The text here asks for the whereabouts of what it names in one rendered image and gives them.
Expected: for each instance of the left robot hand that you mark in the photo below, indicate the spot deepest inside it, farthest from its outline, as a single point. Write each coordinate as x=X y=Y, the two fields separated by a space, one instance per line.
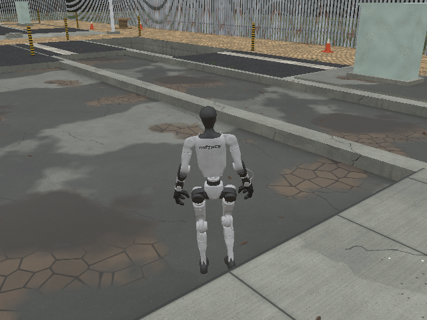
x=179 y=194

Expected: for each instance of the right robot forearm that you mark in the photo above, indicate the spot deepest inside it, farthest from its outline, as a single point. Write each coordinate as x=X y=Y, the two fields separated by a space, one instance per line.
x=244 y=176

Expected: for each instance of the left robot upper arm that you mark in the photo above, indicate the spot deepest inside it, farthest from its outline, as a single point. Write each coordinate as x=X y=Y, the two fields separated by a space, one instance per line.
x=186 y=154

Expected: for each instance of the robot right thigh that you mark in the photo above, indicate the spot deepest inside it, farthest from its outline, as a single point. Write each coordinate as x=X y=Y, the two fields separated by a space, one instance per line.
x=229 y=197

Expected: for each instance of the robot left shin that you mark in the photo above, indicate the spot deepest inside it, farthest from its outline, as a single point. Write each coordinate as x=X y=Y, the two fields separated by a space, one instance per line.
x=202 y=243

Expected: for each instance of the right robot hand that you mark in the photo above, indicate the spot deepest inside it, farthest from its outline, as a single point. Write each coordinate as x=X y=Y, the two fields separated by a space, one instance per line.
x=246 y=189

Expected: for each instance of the right robot upper arm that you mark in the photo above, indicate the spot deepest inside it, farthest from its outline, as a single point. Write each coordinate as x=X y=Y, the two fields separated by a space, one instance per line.
x=235 y=151

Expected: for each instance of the left robot forearm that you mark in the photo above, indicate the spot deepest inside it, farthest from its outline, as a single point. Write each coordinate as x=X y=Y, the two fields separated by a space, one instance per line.
x=180 y=180

